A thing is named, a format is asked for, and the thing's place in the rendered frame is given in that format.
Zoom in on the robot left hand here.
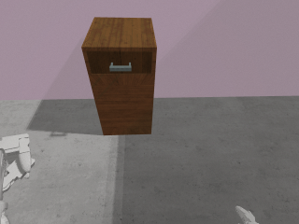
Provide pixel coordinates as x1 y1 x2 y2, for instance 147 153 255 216
0 133 36 201

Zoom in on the left robot forearm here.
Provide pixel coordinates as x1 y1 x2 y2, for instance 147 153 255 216
0 200 10 224

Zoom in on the drawer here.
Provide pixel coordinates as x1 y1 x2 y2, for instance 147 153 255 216
87 50 152 74

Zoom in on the cabinet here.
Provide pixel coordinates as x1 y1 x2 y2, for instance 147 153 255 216
81 17 157 135

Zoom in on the handle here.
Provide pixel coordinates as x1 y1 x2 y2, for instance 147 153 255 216
109 63 132 72

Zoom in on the robot right hand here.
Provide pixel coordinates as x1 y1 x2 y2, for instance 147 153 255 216
235 205 259 224

